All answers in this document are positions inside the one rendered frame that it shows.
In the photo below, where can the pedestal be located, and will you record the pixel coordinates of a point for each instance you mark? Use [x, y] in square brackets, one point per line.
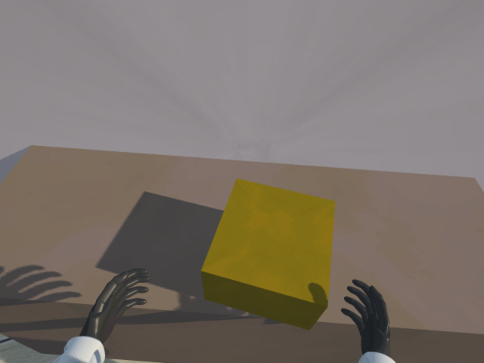
[72, 219]

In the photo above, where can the carton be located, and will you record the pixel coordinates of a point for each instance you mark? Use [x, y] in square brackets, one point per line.
[271, 254]

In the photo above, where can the left robot hand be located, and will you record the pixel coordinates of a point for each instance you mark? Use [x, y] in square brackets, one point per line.
[112, 303]

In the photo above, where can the right robot hand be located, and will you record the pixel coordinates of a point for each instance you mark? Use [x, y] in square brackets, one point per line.
[373, 325]

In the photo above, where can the robot left forearm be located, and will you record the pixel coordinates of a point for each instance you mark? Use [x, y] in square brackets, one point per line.
[82, 350]

